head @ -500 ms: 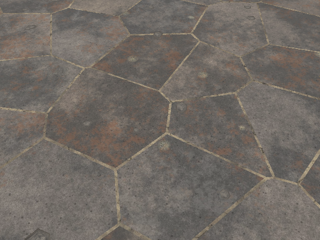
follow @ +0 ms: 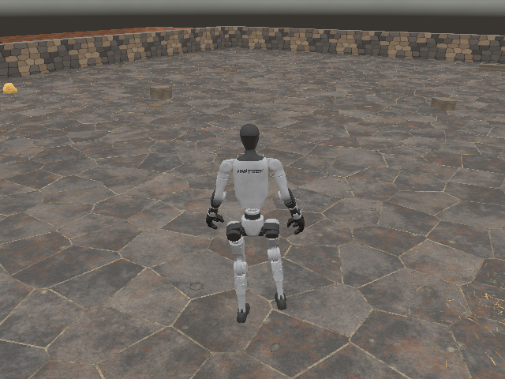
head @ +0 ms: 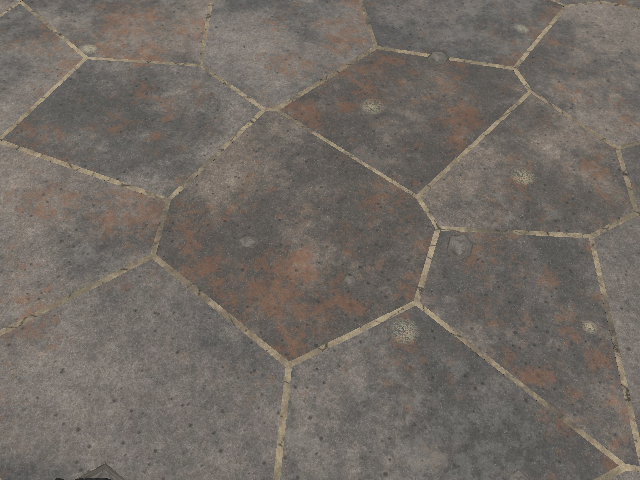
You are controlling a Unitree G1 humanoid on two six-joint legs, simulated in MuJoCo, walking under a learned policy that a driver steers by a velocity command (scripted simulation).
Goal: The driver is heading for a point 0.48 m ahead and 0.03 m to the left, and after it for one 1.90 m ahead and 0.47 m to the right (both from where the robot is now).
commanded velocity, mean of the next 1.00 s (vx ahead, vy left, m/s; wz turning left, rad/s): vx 0.03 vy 0.00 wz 0.37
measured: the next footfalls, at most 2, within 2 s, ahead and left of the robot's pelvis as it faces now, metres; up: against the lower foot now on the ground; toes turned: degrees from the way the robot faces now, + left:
right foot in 0.16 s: +0.16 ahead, -0.15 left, +0.00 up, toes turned +11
left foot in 0.56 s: +0.07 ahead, +0.11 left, +0.00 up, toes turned +22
